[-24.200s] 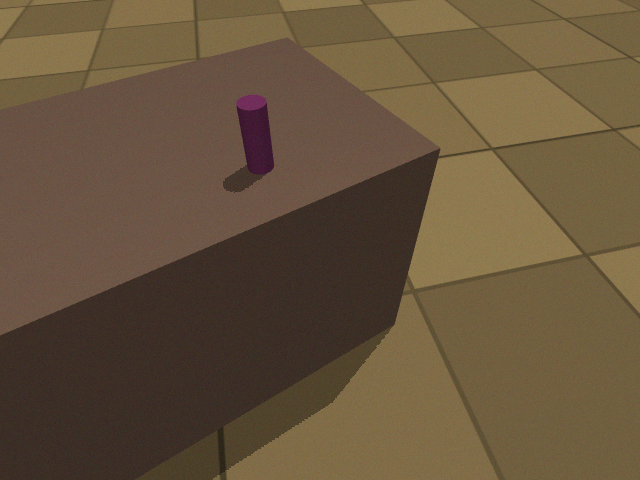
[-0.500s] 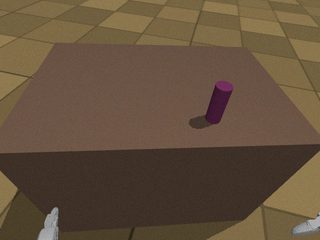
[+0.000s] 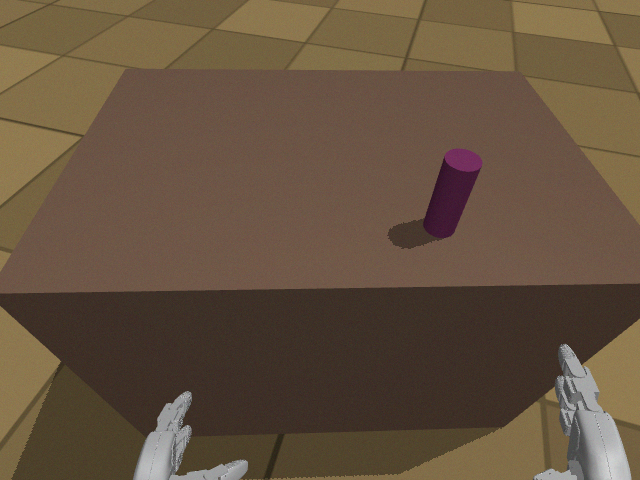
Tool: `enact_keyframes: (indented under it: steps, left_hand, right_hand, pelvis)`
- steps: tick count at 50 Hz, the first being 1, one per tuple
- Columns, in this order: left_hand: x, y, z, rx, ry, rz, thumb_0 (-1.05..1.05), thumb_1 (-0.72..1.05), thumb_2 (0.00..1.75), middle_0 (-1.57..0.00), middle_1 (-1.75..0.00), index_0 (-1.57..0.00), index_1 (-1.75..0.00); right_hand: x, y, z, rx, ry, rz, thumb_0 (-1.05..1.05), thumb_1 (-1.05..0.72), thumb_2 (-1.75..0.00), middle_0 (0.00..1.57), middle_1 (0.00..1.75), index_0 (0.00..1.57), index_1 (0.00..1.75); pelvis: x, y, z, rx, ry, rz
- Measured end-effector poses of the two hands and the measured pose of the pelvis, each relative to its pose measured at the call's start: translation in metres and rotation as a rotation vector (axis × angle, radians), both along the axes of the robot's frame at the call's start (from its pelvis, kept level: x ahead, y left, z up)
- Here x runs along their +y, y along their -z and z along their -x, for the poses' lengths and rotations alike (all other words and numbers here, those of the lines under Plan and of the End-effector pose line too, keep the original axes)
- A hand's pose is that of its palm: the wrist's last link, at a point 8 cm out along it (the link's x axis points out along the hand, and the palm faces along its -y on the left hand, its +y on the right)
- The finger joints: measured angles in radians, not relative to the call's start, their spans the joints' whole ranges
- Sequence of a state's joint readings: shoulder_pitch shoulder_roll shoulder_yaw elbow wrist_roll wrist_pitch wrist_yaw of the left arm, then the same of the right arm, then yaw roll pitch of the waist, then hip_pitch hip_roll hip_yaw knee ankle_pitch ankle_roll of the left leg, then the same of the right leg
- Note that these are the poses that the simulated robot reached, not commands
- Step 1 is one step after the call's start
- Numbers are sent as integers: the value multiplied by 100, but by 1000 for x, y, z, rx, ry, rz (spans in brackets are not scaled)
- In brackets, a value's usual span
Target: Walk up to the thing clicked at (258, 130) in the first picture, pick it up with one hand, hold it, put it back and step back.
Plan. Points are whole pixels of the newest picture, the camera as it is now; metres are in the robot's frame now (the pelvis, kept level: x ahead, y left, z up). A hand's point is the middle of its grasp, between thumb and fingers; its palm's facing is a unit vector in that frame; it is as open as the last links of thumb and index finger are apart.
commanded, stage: home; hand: right
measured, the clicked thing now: (450, 196) +0.51 -0.20 +0.05
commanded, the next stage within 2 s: none
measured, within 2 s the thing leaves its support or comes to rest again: neither
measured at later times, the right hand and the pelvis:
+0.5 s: hand (462, 431) +0.21 -0.18 -0.10, palm faces +0.08 +0.97 -0.25, open 17.3 cm; pelvis +0.03 +0.00 +0.00, yaw +1 degrees
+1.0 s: hand out of the picture +0.13 -0.27 -0.13, palm faces -0.06 +0.91 -0.41, open 17.4 cm; pelvis +0.03 -0.01 +0.00, yaw +2 degrees
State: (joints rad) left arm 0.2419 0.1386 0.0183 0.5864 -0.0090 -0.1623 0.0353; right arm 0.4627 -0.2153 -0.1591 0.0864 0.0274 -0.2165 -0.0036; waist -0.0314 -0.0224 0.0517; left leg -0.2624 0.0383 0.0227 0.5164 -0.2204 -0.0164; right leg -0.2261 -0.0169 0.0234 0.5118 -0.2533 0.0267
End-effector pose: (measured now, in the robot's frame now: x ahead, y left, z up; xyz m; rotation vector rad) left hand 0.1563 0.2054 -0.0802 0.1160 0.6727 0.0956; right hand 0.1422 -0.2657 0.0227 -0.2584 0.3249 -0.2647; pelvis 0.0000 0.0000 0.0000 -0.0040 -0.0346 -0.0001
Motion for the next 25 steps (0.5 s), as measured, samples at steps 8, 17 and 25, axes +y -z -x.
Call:
enact_keyframes:
  steps: [8,17,25]
  left_hand:
    - [25,-3,-6,18,-45,-81,0,60,73,-18,-25,-17,-25]
    - [18,-4,-16,48,-14,-89,1,85,86,-20,-29,-19,-29]
    - [24,15,-7,166,-20,-84,1,89,89,-21,-30,-20,-30]
  right_hand:
    - [19,62,-1,254,-21,-77,-1,54,-6,6,6,7,5]
    - [56,100,-31,376,-98,-157,-1,52,-7,6,6,7,6]
    - [35,93,-46,370,-33,-102,-1,52,-7,6,6,7,5]
  pelvis:
    - [-1,-1,-7,17,1,0]
    - [2,-1,-20,43,-9,-4]
    - [-2,0,-34,48,-12,-9]
